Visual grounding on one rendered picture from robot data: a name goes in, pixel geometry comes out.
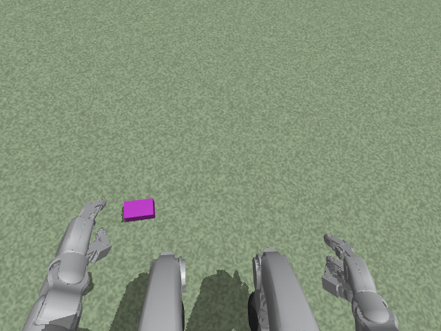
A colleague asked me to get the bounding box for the left robot arm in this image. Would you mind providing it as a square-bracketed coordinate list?
[22, 252, 90, 331]

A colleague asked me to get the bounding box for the right robot arm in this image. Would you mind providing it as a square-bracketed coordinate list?
[351, 292, 399, 331]

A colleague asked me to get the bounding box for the right robot hand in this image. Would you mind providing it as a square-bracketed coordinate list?
[322, 234, 377, 302]

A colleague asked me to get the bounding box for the left robot hand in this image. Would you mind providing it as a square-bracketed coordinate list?
[55, 199, 112, 263]

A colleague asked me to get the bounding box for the small box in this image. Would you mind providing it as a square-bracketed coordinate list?
[124, 198, 155, 222]

